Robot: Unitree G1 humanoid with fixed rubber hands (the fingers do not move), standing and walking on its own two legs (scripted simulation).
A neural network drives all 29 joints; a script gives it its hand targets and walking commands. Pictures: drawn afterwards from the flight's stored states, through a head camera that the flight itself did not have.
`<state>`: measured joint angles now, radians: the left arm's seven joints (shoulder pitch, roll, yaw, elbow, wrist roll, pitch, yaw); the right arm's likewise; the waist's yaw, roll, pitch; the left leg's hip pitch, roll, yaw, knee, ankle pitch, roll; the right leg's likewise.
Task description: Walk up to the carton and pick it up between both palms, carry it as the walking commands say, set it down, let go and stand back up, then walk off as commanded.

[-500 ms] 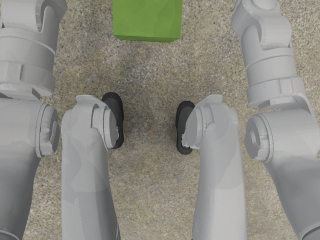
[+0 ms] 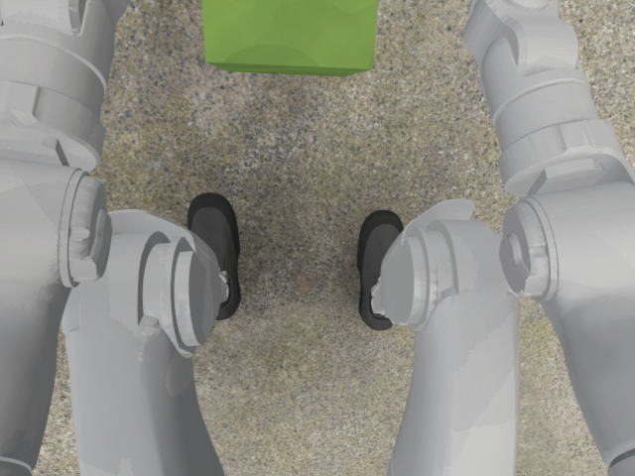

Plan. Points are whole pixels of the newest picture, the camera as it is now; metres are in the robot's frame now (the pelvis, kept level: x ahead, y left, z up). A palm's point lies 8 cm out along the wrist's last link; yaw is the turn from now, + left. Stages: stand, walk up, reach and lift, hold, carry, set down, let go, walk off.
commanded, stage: reach and lift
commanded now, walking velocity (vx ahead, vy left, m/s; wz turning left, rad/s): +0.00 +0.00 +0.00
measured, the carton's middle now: out of the picture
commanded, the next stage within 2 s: none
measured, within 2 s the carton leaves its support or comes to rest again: leaves its support in 1.84 s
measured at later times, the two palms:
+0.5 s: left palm out of the picture +0.57 +0.19 -0.23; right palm out of the picture +0.56 -0.16 -0.24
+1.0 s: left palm out of the picture +0.56 +0.15 -0.23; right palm out of the picture +0.56 -0.11 -0.23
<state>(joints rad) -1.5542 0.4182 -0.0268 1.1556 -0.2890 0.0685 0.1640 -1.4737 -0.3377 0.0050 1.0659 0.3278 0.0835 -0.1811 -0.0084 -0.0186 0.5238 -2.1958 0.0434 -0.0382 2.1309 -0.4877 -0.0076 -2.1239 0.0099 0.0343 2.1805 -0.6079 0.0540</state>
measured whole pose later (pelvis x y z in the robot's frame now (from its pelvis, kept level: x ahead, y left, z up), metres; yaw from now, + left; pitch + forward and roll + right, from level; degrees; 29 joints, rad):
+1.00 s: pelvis +0.01 +0.00 -0.03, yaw +0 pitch +34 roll -1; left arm -1.68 0.33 -0.02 1.37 -0.24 -0.03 0.13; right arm -1.63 -0.25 0.00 1.26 0.25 -0.01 -0.15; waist 0.00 -0.01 0.52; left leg -2.30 0.04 -0.04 2.21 -0.50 -0.01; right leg -2.23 0.02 0.04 2.26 -0.62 0.06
